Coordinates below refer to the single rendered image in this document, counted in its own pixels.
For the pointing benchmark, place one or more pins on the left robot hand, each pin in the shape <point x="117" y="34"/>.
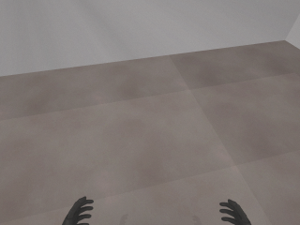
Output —
<point x="73" y="216"/>

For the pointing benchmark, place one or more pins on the right robot hand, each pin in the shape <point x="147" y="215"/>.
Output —
<point x="240" y="218"/>

